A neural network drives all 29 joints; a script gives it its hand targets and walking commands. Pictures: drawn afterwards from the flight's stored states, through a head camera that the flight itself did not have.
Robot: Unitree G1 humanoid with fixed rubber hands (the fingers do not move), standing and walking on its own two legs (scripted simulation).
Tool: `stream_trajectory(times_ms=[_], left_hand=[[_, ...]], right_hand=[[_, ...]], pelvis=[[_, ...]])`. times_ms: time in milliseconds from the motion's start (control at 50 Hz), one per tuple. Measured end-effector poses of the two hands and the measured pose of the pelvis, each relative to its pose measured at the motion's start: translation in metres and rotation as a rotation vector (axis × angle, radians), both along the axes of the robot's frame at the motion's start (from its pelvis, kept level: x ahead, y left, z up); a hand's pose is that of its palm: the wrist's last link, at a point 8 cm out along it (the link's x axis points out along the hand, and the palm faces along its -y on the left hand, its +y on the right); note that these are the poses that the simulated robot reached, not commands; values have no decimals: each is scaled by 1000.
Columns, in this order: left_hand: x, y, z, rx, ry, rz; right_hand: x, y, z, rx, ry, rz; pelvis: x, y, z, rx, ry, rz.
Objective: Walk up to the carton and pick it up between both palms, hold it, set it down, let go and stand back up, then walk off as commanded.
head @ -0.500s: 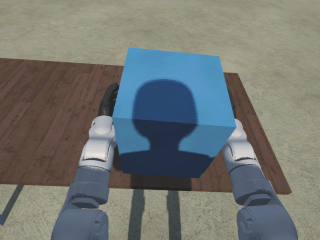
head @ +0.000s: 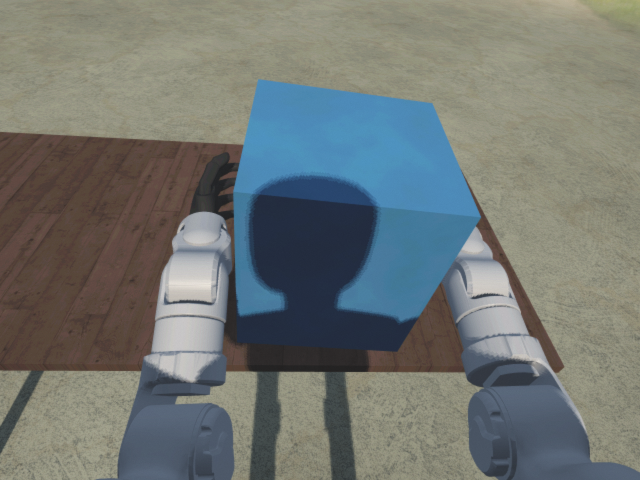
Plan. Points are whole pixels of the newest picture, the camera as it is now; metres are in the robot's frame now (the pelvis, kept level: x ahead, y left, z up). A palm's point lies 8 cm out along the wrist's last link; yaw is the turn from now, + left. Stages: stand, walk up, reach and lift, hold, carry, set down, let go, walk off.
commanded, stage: reach and lift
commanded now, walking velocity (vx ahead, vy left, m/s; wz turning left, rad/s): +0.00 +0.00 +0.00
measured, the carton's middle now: (332, 225) +0.36 -0.02 +0.16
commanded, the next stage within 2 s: hold in 0.90 s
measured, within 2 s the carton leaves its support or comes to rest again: neither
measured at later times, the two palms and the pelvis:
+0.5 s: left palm (205, 201) +0.38 +0.13 +0.18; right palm (449, 190) +0.39 -0.17 +0.20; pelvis +0.00 -0.02 +0.00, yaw +2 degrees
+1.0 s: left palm (196, 195) +0.37 +0.13 +0.20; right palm (450, 186) +0.38 -0.17 +0.21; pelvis +0.01 -0.01 +0.00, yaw +1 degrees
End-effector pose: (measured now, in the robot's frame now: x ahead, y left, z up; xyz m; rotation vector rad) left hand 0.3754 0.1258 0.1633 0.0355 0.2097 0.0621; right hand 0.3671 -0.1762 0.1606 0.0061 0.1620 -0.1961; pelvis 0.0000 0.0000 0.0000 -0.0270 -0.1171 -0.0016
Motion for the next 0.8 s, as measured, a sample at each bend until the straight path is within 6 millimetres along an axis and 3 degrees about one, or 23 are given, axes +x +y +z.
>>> stream_trajectory(times_ms=[420, 800], left_hand=[[7, 1, 16, -35, 11, 37], [1, 6, 25, -8, -18, 27]], right_hand=[[20, 1, 33, -3, -2, 40], [14, 5, 39, 22, -32, 41]], pelvis=[[-5, -19, 2, 9, 27, 25], [7, -16, 1, 0, 11, 37]])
